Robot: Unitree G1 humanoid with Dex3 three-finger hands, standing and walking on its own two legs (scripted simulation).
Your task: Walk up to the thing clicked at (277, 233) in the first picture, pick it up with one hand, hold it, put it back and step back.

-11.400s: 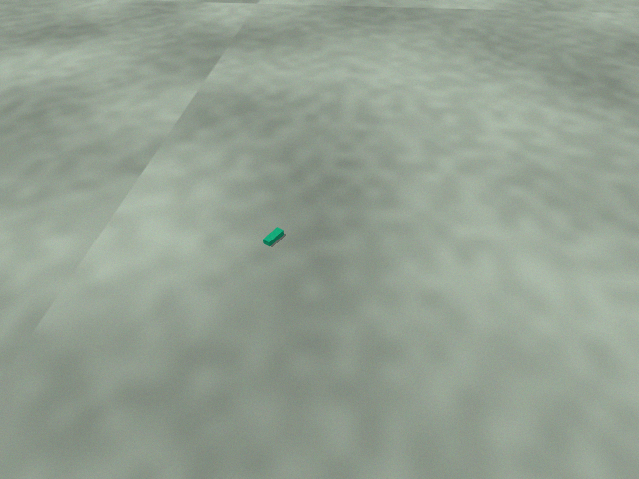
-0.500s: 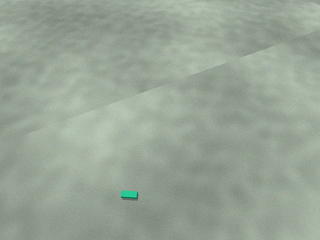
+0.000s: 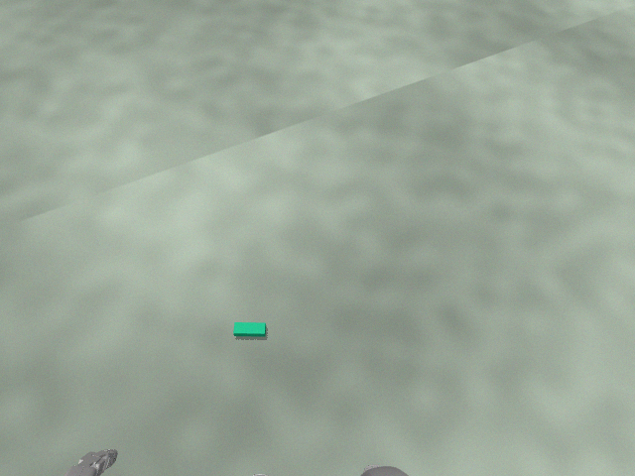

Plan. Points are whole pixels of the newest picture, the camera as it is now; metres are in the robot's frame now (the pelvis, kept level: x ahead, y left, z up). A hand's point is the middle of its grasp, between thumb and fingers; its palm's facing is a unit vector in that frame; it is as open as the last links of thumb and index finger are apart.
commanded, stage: walk up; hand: left
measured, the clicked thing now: (250, 329) +0.57 +0.21 -0.75
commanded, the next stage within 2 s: stand in 1.92 s
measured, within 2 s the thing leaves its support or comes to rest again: neither
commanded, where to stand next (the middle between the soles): +0.19 -0.03 m, yaw +1 degrees
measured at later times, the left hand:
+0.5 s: hand out of the picture +0.01 +0.25 -0.16, palm faces +0.04 -0.93 -0.37, open 7.4 cm
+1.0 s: hand out of the picture -0.17 +0.21 -0.14, palm faces +0.02 -0.92 -0.40, open 7.4 cm
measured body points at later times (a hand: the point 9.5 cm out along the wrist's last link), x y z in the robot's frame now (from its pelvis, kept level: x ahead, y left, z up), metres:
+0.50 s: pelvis -0.13 -0.02 -0.02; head -0.07 +0.00 +0.43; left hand +0.00 +0.29 -0.13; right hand -0.02 -0.34 -0.12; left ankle -0.15 +0.09 -0.73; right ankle -0.06 -0.14 -0.73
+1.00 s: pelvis -0.21 -0.06 +0.00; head -0.20 -0.08 +0.45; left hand -0.17 +0.25 -0.11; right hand -0.13 -0.38 -0.13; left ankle -0.18 +0.08 -0.70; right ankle -0.24 -0.20 -0.73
